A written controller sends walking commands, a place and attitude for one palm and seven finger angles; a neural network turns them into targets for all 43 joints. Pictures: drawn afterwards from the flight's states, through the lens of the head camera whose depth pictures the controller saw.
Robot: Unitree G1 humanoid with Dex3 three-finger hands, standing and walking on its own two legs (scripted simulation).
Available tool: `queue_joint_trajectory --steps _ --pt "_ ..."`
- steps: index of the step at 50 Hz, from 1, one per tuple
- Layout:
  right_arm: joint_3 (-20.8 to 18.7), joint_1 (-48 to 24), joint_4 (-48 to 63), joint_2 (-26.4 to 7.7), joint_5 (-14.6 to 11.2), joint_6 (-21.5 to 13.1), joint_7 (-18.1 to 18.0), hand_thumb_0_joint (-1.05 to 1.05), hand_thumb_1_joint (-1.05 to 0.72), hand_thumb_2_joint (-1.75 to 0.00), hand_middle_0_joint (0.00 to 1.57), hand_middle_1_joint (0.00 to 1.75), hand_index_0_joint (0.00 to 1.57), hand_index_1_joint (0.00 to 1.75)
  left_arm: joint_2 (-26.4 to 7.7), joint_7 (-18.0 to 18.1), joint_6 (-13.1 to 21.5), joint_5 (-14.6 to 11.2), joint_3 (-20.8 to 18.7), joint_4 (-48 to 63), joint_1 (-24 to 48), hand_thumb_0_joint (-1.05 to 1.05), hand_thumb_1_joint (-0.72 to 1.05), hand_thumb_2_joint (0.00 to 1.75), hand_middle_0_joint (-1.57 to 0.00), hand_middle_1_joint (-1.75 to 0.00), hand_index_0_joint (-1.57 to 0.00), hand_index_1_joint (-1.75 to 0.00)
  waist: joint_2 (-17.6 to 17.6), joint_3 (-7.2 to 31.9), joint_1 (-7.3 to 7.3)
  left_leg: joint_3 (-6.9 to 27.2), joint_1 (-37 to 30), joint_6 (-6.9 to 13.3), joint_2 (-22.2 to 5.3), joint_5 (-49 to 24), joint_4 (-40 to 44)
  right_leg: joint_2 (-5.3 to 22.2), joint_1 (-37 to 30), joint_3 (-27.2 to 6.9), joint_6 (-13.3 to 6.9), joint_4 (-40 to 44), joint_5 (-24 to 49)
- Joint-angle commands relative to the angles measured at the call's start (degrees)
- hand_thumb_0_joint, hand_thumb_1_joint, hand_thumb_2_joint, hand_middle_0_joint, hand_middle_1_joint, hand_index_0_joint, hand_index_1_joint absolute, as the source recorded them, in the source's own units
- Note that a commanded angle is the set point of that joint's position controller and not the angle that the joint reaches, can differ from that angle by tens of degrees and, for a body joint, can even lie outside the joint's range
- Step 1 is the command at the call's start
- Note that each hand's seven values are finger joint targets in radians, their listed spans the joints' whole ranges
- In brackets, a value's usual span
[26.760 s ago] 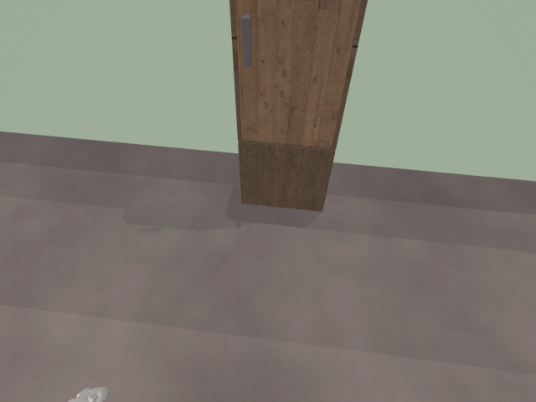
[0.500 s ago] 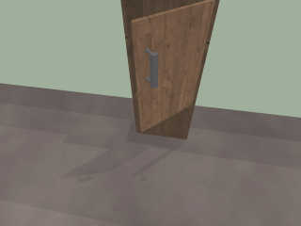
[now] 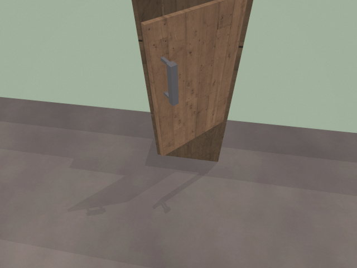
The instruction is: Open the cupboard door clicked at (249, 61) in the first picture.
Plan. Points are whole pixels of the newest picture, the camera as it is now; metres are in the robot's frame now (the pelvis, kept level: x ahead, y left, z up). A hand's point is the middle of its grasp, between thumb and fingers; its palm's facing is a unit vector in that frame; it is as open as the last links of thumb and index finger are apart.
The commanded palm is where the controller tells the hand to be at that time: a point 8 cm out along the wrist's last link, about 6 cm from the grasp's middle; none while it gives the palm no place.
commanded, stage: look to check the result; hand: left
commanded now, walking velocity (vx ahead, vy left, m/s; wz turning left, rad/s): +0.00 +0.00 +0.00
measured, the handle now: (169, 81) +0.63 +0.07 +0.06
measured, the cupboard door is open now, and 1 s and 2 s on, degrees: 44 44 44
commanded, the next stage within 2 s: walk to a spot facing it in 0.36 s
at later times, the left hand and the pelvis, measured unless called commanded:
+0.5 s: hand out of the picture +0.10 +0.22 -0.16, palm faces -0.02 -0.94 -0.34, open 7.4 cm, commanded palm none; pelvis +0.02 -0.01 +0.00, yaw -1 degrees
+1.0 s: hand out of the picture +0.11 +0.19 -0.18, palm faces -0.17 -0.96 -0.22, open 7.4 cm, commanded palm none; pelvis +0.00 +0.01 -0.01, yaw -12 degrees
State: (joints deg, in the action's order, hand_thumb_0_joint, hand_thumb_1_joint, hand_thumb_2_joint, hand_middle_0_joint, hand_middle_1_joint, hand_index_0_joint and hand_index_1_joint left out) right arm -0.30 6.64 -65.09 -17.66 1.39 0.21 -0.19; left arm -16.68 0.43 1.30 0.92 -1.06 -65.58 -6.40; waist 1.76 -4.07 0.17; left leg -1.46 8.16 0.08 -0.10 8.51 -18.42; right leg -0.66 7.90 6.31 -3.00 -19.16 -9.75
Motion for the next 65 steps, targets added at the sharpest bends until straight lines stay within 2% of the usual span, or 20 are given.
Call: queue_joint_trajectory --steps 1,25,28,37,40,41,42,43,45,48,51,53,54,55,56,57,58,60,63,65 --pt "-1.48 -1.39 2.71 -9.83 -0.32 -0.99 -0.62 0.00 -0.90 -0.90 0.20 0.30 0.20 0.30 -11.76 0.59 1.03 -0.35 -1.82 2.81 1.38 0.00 0.90 0.90 -0.20 -0.30 -0.20 -0.30 -1.46 5.63 0.16 6.29 -1.65 1.34 -6.62 -6.17 2.49 9.46 -2.28 -8.94 -0.06 5.06 5.44" --pt "-1.51 -0.33 2.77 -9.41 -0.37 -0.54 -1.16 0.00 -0.90 -0.90 0.20 0.30 0.20 0.30 -11.91 1.14 0.83 -0.48 -2.07 3.18 0.97 0.00 0.90 0.90 -0.20 -0.30 -0.20 -0.30 -2.39 5.66 0.25 3.92 -3.17 0.94 -6.61 -7.12 1.15 9.17 -4.04 -9.71 2.31 5.45 14.62" --pt "-0.56 3.72 2.13 -2.82 -0.27 0.58 -1.60 0.00 -0.90 -0.90 0.20 0.30 0.20 0.30 -6.32 1.53 -0.85 -0.48 -1.38 2.94 -1.61 0.00 0.90 0.90 -0.20 -0.30 -0.20 -0.30 -2.92 5.18 0.61 0.97 -2.07 -0.18 -7.06 -6.68 -1.98 9.25 -3.03 -10.45 2.55 2.90 18.70" --pt "-2.90 5.97 6.44 -2.60 -0.58 1.77 -2.48 0.00 -0.90 -0.90 0.20 0.30 0.20 0.30 -7.61 0.79 -3.21 0.17 -3.92 7.48 -3.25 0.00 0.90 0.90 -0.20 -0.30 -0.20 -0.30 -5.47 2.96 0.82 -2.75 2.52 -0.47 -6.03 4.32 -12.11 10.82 3.82 -19.00 -3.54 -0.18 14.93" --pt "-3.33 8.34 6.98 -3.48 -0.10 1.32 -2.80 0.00 -0.90 -0.90 0.20 0.30 0.20 0.30 -5.61 0.13 -3.57 0.10 -3.97 9.92 -1.43 0.00 0.90 0.90 -0.20 -0.30 -0.20 -0.30 0.96 2.23 1.94 1.54 -1.54 1.57 -11.03 1.92 -5.05 5.49 11.43 -15.65 -1.14 -6.28 8.57" --pt "-3.71 8.95 7.22 -5.34 0.33 1.07 -2.97 0.00 -0.90 -0.90 0.20 0.30 0.20 0.30 -4.04 -0.26 -3.75 -0.02 -3.84 11.01 -1.04 0.00 0.90 0.90 -0.20 -0.30 -0.20 -0.30 6.94 1.55 1.95 6.90 -2.39 4.35 -16.49 0.39 -0.80 1.55 15.22 -11.49 0.72 -13.68 2.89" --pt "-4.05 9.25 7.47 -6.69 0.48 0.74 -3.11 0.00 -0.90 -0.90 0.20 0.30 0.20 0.30 -2.98 -0.53 -4.01 -0.15 -3.82 11.81 -0.55 0.00 0.90 0.90 -0.20 -0.30 -0.20 -0.30 13.54 1.41 1.69 12.14 -2.38 8.61 -23.06 -4.29 3.82 -0.69 17.91 -7.41 1.98 -25.65 -13.83" --pt "-3.99 10.10 7.84 -6.30 0.73 0.30 -3.36 0.00 -0.90 -0.90 0.20 0.30 0.20 0.30 -3.44 -0.72 -4.55 0.15 -4.25 12.54 -0.26 0.00 0.90 0.90 -0.20 -0.30 -0.20 -0.30 11.43 2.39 1.75 13.02 -2.54 11.44 -25.95 -9.22 4.51 -0.37 19.69 -8.14 2.37 -37.09 -22.30" --pt "-3.87 8.57 8.97 -5.28 0.72 -0.45 -3.56 0.00 -0.90 -0.90 0.20 0.30 0.20 0.30 -2.33 -1.25 -4.72 0.22 -4.77 13.02 -0.71 0.00 0.90 0.90 -0.20 -0.30 -0.20 -0.30 6.54 2.97 0.03 8.08 -2.72 11.49 -24.31 -15.60 1.91 1.82 21.64 -9.42 3.19 -41.52 -21.16" --pt "-4.20 7.19 9.81 -5.68 1.06 -0.56 -3.23 0.00 -0.90 -0.90 0.20 0.30 0.20 0.30 0.20 -1.92 -4.47 0.06 -4.18 13.66 -0.61 0.00 0.90 0.90 -0.20 -0.30 -0.20 -0.30 5.80 3.82 -0.35 1.03 -1.28 8.58 -21.39 -18.57 -1.07 2.76 16.47 -5.91 3.69 -33.97 -19.20" --pt "-4.70 7.05 10.18 -6.61 0.98 -0.07 -2.66 0.00 -0.90 -0.90 0.20 0.30 0.20 0.30 0.12 -2.09 -4.27 0.00 -4.21 13.72 -2.75 0.00 0.90 0.90 -0.20 -0.30 -0.20 -0.30 7.32 4.68 -0.69 -2.63 0.10 6.18 -20.44 -13.48 -4.66 2.05 10.05 -2.77 3.33 -22.91 -16.00" --pt "-5.18 5.85 10.86 -6.67 0.36 0.30 -2.28 0.00 -0.90 -0.90 0.20 0.30 0.20 0.30 -1.55 -1.91 -3.95 0.23 -4.85 12.84 -6.66 0.00 0.90 0.90 -0.20 -0.30 -0.20 -0.30 4.04 4.74 -2.56 -5.74 5.24 2.51 -17.76 -6.07 -11.72 1.68 2.23 -2.34 2.56 -11.07 -4.33" --pt "-5.15 4.84 12.28 -4.35 -0.24 0.67 -2.02 0.00 -0.90 -0.90 0.20 0.30 0.20 0.30 -5.64 -1.33 -3.32 0.76 -5.66 12.43 -9.02 0.00 0.90 0.90 -0.20 -0.30 -0.20 -0.30 -7.10 4.03 -3.62 -9.17 11.93 -1.10 -12.07 4.68 -22.11 8.37 -1.70 -14.31 -0.44 -1.90 5.45" --pt "-4.40 2.17 15.24 0.05 -0.72 0.88 -1.45 0.00 -0.90 -0.90 0.20 0.30 0.20 0.30 -12.06 -0.36 -2.90 1.09 -6.92 12.15 -10.59 0.00 0.90 0.90 -0.20 -0.30 -0.20 -0.30 -22.42 3.27 -4.88 -9.90 22.71 -3.64 -3.95 27.55 -35.47 21.45 -2.91 -33.47 -7.12 3.11 17.24" --pt "-4.27 0.46 15.71 -1.23 -0.83 1.44 -1.57 0.00 -0.90 -0.90 0.20 0.30 0.20 0.30 -12.81 0.21 -2.88 0.39 -7.13 12.11 -11.91 0.00 0.90 0.90 -0.20 -0.30 -0.20 -0.30 -19.20 3.34 -6.18 -2.15 24.11 -2.68 -4.65 28.73 -44.68 22.68 -1.38 -34.61 -11.36 2.95 16.68" --pt "-4.42 1.62 15.95 -0.68 -1.00 1.44 -1.01 0.00 -0.90 -0.90 0.20 0.30 0.20 0.30 -12.35 0.31 -3.15 0.34 -6.97 13.39 -8.73 0.00 0.90 0.90 -0.20 -0.30 -0.20 -0.30 -13.51 1.47 -3.84 -0.79 23.83 -2.55 -6.15 25.84 -46.09 21.84 2.98 -31.95 -11.95 2.86 6.78" --pt "-4.54 1.09 15.39 -0.39 -0.96 1.55 -0.99 0.00 -0.90 -0.90 0.20 0.30 0.20 0.30 -10.63 0.49 -3.21 0.79 -6.80 14.46 -4.90 0.00 0.90 0.90 -0.20 -0.30 -0.20 -0.30 -14.64 1.99 -2.31 -0.20 22.76 -2.79 -5.86 22.76 -46.63 17.52 5.97 -31.70 -10.45 2.36 0.83" --pt "-4.41 1.80 15.53 -0.62 -0.83 1.39 -1.22 0.00 -0.90 -0.90 0.20 0.30 0.20 0.30 -8.65 0.81 -3.08 1.16 -6.40 15.63 -1.60 0.00 0.90 0.90 -0.20 -0.30 -0.20 -0.30 -16.11 2.94 -0.31 0.80 19.34 -2.97 -5.52 21.28 -41.50 15.04 7.30 -26.83 -8.52 -0.48 8.87" --pt "-3.98 6.04 14.18 1.30 -1.22 0.67 -1.38 0.00 -0.90 -0.90 0.20 0.30 0.20 0.30 -9.04 0.55 -3.05 1.10 -6.29 16.01 -1.36 0.00 0.90 0.90 -0.20 -0.30 -0.20 -0.30 -8.90 7.33 1.40 -1.92 8.70 -3.32 -2.62 16.19 -22.85 12.54 7.74 -26.35 -6.52 -6.03 16.56" --pt "-4.05 10.85 12.65 -1.00 -1.01 0.07 -2.17 0.00 -0.90 -0.90 0.20 0.30 0.20 0.30 -6.74 0.02 -3.69 0.08 -5.63 16.51 -0.76 0.00 0.90 0.90 -0.20 -0.30 -0.20 -0.30 -2.04 7.64 3.80 -1.36 -4.65 -3.05 -3.66 5.79 -7.07 7.18 17.10 -22.58 -1.57 -11.61 6.24"
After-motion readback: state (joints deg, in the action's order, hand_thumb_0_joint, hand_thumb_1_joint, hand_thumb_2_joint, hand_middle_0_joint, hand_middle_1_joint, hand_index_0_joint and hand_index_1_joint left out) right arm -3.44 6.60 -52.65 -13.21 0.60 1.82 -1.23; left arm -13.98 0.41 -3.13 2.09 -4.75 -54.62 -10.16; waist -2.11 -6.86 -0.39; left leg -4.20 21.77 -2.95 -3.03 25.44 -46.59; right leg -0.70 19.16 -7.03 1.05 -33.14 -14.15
